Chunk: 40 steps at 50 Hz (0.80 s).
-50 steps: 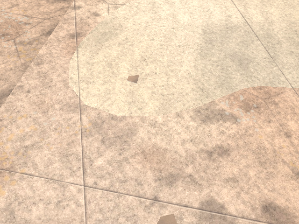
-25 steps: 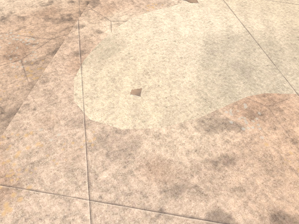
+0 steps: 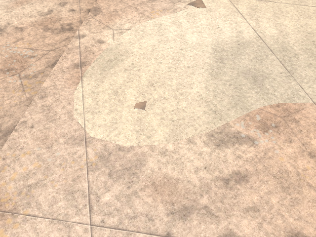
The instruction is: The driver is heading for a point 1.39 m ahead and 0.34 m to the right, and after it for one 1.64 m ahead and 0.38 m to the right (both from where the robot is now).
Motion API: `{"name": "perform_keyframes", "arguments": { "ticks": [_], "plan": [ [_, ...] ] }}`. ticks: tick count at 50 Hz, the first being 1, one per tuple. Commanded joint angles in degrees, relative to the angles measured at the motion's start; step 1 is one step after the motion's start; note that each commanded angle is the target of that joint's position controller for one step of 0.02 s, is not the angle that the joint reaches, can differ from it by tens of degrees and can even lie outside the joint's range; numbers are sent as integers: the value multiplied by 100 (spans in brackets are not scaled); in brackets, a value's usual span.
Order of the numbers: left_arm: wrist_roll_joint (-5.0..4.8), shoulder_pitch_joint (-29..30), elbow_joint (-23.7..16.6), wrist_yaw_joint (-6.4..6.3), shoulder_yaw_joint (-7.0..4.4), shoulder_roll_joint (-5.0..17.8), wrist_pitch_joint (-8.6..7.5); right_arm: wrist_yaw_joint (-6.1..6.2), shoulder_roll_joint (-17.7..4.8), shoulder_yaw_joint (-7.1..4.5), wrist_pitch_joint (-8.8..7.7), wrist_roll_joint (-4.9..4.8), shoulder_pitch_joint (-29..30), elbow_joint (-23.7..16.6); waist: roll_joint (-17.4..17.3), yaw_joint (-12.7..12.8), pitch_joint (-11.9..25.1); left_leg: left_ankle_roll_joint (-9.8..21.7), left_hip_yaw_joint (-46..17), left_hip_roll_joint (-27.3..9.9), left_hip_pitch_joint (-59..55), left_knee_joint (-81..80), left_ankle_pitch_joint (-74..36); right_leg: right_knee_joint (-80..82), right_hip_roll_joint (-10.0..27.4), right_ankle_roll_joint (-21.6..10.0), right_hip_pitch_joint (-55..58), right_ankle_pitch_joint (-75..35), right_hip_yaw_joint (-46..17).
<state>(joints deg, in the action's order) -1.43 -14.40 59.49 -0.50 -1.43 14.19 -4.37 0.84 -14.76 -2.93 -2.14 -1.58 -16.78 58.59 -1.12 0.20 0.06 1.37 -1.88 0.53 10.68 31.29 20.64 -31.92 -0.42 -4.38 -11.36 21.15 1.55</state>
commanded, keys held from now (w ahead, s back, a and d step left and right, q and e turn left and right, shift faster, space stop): w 1.00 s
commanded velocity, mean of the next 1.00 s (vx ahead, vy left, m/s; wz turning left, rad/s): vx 0.46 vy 0.00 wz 0.00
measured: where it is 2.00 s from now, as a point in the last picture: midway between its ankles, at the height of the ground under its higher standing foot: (175, 136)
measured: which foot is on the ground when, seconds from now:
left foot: down 0.00-0.00, up 0.02-0.40, down 0.42-0.94, up 0.96-1.00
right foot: down 0.00-0.44, up 0.46-0.92, down 0.94-1.00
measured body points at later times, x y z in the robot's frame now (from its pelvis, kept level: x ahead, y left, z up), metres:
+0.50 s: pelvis +0.24 +0.03 -0.01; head +0.27 +0.03 +0.44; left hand +0.19 +0.29 -0.15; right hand +0.44 -0.21 -0.11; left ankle +0.34 +0.12 -0.73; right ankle +0.04 -0.10 -0.64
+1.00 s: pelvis +0.53 -0.02 -0.01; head +0.56 -0.04 +0.44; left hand +0.72 +0.22 -0.10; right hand +0.50 -0.30 -0.15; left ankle +0.36 +0.12 -0.68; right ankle +0.63 -0.12 -0.73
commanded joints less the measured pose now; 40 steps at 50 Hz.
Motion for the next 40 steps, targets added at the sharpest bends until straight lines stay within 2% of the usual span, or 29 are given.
{"name": "perform_keyframes", "arguments": {
  "ticks": [1,2,3,4,5,6,7,8,10,12,14,16,18,19,20,21,22,23,24,25,26,27,28,29,31,33,35,37,40],
  "plan": [
    [-3,-1570,331,31,-327,1216,-140,-38,-277,8,-232,29,1484,-906,1275,782,-348,95,237,173,2628,1035,149,1729,1319,-721,2012,365,-2348],
    [61,-1785,321,82,-347,1348,-175,-35,-486,-34,-345,35,1487,-995,1631,827,-368,-28,123,246,3550,2316,1040,2062,2166,-1207,2444,-230,-3742],
    [115,-1538,242,87,-234,948,-224,-79,-626,-79,-405,-43,1245,-892,932,562,-479,55,-222,-55,3974,3127,952,1905,2188,-1207,2553,-716,-3481],
    [119,-1374,148,102,-191,762,-255,-128,-559,-63,-431,-90,1024,-783,739,420,-454,147,-244,-223,4162,3422,523,1850,1984,-1044,2638,-1100,-2969],
    [105,-1253,99,126,-179,759,-251,-154,-542,-69,-448,-79,1059,-778,597,346,-508,192,-144,-395,4353,3433,143,1903,1883,-899,2635,-1497,-2543],
    [103,-1215,79,136,-126,629,-215,-177,-562,-92,-451,-40,1232,-820,515,328,-553,196,-65,-543,4343,3291,-161,1950,1770,-749,2531,-2165,-2111],
    [123,-1247,74,127,-74,484,-160,-214,-479,-86,-443,-10,1327,-860,563,314,-517,154,56,-607,4114,3073,-394,2028,1585,-647,2333,-2571,-1723],
    [137,-1273,54,101,-54,443,-113,-252,-347,-56,-423,10,1398,-897,627,309,-485,82,187,-600,3890,2807,-630,2116,1448,-612,2127,-2786,-1449],
    [151,-1151,-47,14,-49,546,-53,-293,-133,32,-380,38,1828,-1084,590,330,-616,-86,420,-487,3358,1908,-1167,2351,1186,-590,1465,-2842,-978],
    [161,-1182,-99,-58,-82,748,-51,-306,15,125,-366,36,2364,-1296,612,432,-771,-148,620,-276,2593,870,-1780,2615,1020,-550,789,-2641,-687],
    [114,-1401,-31,-79,-133,894,-77,-320,-120,123,-346,2,2597,-1427,735,441,-852,-97,635,-174,2185,362,-2076,2794,1154,-570,728,-2552,-674],
    [41,-1423,7,-78,-172,899,-85,-341,-303,88,-341,-28,2658,-1523,759,320,-886,69,474,-189,2111,-3,-2175,2697,1342,-494,1094,-2843,-626],
    [51,-1318,-26,-74,-221,965,-46,-352,-547,-15,-362,-17,2381,-1509,802,36,-562,274,470,-59,1664,-121,-2022,2148,1473,-358,1560,-4328,-516],
    [76,-1249,-56,-75,-252,1022,1,-335,-695,-98,-355,-12,1957,-1408,897,-216,-199,392,556,85,1108,-51,-1857,1584,1473,-282,1699,-5376,-425],
    [116,-1179,-95,-75,-246,983,66,-298,-885,-226,-331,-26,1091,-1141,889,-644,328,550,656,240,70,-59,-1791,586,1300,-161,1553,-6018,-263],
    [168,-1135,-183,-69,-208,922,92,-237,-1092,-338,-291,-24,130,-873,798,-1056,868,761,266,-130,-1443,55,-1709,-703,1101,-7,614,-5377,-208],
    [203,-1729,-308,-1,-29,246,23,-191,-1592,-456,-251,141,-696,-703,-510,-852,1839,1594,-2242,-1689,-3617,-150,-510,-3026,236,323,-1551,-2641,-44],
    [93,-1735,-229,42,36,78,-138,-225,-1293,-340,-238,114,-695,-647,-1229,-793,2356,1961,-4307,-2345,-3691,-1399,347,-4356,-317,332,-2292,1007,-741],
    [-88,-1152,-449,73,-125,614,-264,-250,-968,-229,-283,49,-97,-690,-943,-698,1259,1654,-3734,-2091,-2792,-1664,660,-4814,53,194,-2887,835,-930],
    [-172,-680,-597,61,-164,773,-327,-255,-755,-164,-323,59,422,-803,-542,-510,547,1454,-2819,-1899,-1791,-1801,273,-4682,372,93,-2908,339,-744],
    [-124,-497,-635,13,-190,724,-329,-290,-612,-117,-378,121,809,-840,-140,-273,151,1325,-2171,-1676,-881,-1986,-353,-4282,630,89,-2661,-111,-637],
    [-34,-563,-606,-29,-241,684,-262,-310,-447,-68,-429,184,1014,-853,-187,-46,49,1203,-1665,-1438,-315,-2126,-812,-3950,833,92,-2256,-378,-662],
    [-1,-737,-576,-38,-232,525,-176,-325,-399,-50,-436,205,1086,-820,-300,112,16,1197,-1390,-1323,60,-2282,-924,-3789,907,122,-1955,-468,-672],
    [17,-799,-580,-47,-216,387,-106,-330,-416,-50,-450,186,1045,-766,-325,180,-33,1245,-1217,-1281,311,-2412,-1018,-3610,947,161,-1839,-464,-630],
    [62,-510,-746,-71,-236,409,-27,-276,-566,-72,-478,167,847,-641,-281,201,-247,1334,-917,-1237,562,-2639,-1166,-3157,1016,293,-2062,-741,-541],
    [122,29,-969,-81,-258,490,-27,-174,-750,-110,-477,174,592,-559,-165,88,-385,1358,-790,-1239,421,-2738,-1330,-2465,1060,435,-2522,-1391,-516],
    [136,466,-1111,-43,-242,448,-65,-100,-818,-119,-444,149,392,-519,-108,-40,-413,1237,-531,-1124,250,-2724,-1569,-1585,984,488,-2593,-2106,-436],
    [112,938,-1232,10,-194,349,-107,-59,-887,-126,-417,107,156,-465,-92,-207,-429,1104,-273,-1010,163,-2695,-1692,-776,798,503,-2356,-2635,-248],
    [51,1484,-1404,103,-146,339,-125,-43,-954,-144,-362,45,-284,-303,-84,-420,-481,1061,-237,-1152,-339,-2536,-1652,-181,651,501,-2301,-2754,-182]
  ]
}}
